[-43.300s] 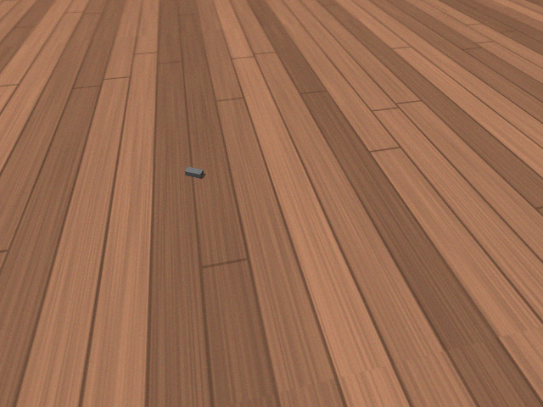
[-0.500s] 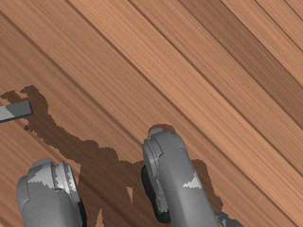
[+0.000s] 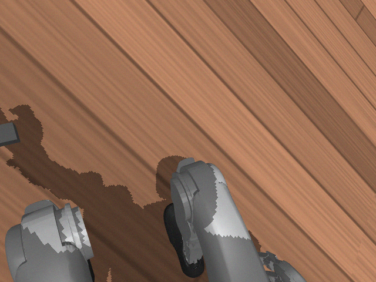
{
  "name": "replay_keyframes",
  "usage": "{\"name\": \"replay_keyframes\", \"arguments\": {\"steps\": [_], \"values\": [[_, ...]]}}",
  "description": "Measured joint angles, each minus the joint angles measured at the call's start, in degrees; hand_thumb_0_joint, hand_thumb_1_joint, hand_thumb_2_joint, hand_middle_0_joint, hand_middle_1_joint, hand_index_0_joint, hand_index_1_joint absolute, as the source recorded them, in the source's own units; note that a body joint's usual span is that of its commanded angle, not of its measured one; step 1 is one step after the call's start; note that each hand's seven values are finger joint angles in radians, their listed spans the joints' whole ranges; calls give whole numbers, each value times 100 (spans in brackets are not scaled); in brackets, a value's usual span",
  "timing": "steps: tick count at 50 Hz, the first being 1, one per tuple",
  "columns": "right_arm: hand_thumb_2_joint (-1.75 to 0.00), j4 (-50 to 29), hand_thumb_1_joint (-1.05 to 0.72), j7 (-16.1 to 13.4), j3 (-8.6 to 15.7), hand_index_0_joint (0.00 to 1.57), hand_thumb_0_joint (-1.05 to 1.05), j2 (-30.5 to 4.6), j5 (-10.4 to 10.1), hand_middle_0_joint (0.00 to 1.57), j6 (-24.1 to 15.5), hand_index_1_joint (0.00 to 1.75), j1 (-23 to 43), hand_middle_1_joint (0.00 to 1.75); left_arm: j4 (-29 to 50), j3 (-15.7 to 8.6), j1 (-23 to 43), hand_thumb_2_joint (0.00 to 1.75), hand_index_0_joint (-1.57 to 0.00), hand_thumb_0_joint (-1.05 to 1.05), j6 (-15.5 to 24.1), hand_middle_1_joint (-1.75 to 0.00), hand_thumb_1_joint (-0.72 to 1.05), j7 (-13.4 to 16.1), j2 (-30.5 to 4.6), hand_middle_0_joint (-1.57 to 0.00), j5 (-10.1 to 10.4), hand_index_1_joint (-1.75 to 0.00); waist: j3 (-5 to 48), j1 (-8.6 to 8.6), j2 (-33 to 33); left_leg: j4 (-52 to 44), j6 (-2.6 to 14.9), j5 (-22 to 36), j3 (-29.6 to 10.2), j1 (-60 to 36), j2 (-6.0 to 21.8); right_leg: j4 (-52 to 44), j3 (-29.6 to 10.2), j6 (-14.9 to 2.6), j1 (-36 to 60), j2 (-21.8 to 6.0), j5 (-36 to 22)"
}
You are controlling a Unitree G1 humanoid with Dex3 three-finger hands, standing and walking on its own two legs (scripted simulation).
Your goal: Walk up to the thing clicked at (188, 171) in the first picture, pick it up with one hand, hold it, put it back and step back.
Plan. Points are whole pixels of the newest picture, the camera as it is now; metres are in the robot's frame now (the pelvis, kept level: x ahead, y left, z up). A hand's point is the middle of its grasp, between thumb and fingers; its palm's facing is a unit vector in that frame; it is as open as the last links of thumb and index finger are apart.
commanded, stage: rest palm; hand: left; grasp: from above
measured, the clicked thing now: out of the picture +0.48 +0.29 -0.30
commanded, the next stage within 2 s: close in 1.06 s
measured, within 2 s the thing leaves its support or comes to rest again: neither
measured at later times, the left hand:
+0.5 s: hand out of the picture +0.47 +0.29 -0.25, palm faces -0.45 -0.13 -0.88, open 13.5 cm
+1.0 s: hand out of the picture +0.46 +0.28 -0.26, palm faces -0.44 -0.12 -0.89, open 13.2 cm
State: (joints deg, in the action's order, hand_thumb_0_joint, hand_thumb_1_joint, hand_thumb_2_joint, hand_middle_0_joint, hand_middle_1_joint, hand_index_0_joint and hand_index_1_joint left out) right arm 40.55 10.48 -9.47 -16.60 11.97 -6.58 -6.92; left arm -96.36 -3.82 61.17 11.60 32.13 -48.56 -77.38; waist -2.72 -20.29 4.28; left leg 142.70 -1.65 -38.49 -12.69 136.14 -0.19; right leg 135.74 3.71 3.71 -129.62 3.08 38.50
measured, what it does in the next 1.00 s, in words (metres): stands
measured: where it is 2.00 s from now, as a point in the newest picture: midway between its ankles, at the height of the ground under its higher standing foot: (140, 275)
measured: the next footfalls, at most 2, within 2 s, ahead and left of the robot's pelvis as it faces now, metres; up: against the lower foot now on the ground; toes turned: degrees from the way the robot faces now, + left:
none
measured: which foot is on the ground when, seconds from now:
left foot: down 0.00-1.00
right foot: down 0.00-1.00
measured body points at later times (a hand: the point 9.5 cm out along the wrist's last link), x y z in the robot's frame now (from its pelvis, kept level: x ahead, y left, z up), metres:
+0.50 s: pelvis +0.01 +0.00 -0.01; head +0.28 +0.11 +0.33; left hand +0.49 +0.29 -0.20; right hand +0.03 -0.25 -0.07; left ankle +0.07 +0.13 -0.28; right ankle +0.11 -0.14 -0.27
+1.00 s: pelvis +0.00 +0.01 -0.01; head +0.28 +0.13 +0.32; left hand +0.48 +0.29 -0.21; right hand +0.04 -0.24 -0.06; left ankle +0.07 +0.13 -0.28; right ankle +0.11 -0.14 -0.27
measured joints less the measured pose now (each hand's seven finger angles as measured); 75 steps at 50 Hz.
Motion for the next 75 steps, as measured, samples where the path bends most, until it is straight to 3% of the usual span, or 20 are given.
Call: {"name": "replay_keyframes", "arguments": {"steps": [7, 19, 40, 60, 66, 75], "values": [[-90, 21, -90, 102, -227, 20, 0, -2, 126, 20, -259, 30, -78, 29, -135, -216, 108, 84, -24, 0, -55, -80, -32, 37, -283, -25, 235, -81, -296, -129, 79, 142, 3, -42, -68, 35, 25, 81, 39, 33, -36, 54, -12], [-90, -2, -90, 241, -512, 20, 0, -67, 347, 20, -355, 30, -115, 29, -69, -463, -131, 88, -21, 0, 174, -81, -37, 81, -666, -23, 247, -82, -520, -221, 194, 334, -85, -290, -303, -106, 46, 148, 204, 106, 94, 107, 103], [-90, -80, -90, 416, -626, 20, 0, -229, 449, 20, -680, 30, 170, 29, -422, -134, -48, 87, -22, 0, 167, -78, -36, 478, -716, -24, 202, -80, -636, -219, 341, 452, 17, -245, -395, -138, 61, 112, 294, 81, 228, 157, 20], [-90, -145, -91, 564, -892, 20, 0, -243, 501, 20, -885, 30, 252, 29, -576, -42, -7, 80, -27, 0, 65, -77, -30, 631, -840, -28, 365, -78, -824, -308, 455, 448, 23, -251, -485, -209, 78, 24, 380, 97, 330, 168, -29], [-90, -163, -90, 581, -941, 20, 0, -276, 510, 20, -919, 30, 260, 29, -540, 10, -35, 75, -32, 0, 85, -75, -22, 669, -833, -33, 386, -75, -876, -308, 472, 438, 1, -273, -523, -262, 85, -3, 410, 116, 376, 171, -30], [-90, -204, -90, 594, -919, 20, 0, -314, 483, 20, -952, 30, 273, 29, -506, -108, 11, 64, -42, 0, -22, -68, -9, 739, -879, -42, 429, -67, -879, -343, 481, 401, 1, -263, -536, -277, 109, -55, 422, 152, 381, 183, -68]]}}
